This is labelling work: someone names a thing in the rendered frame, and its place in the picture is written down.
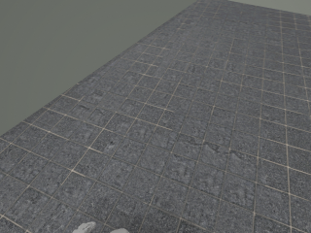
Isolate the left robot hand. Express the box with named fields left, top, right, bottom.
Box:
left=72, top=221, right=96, bottom=233

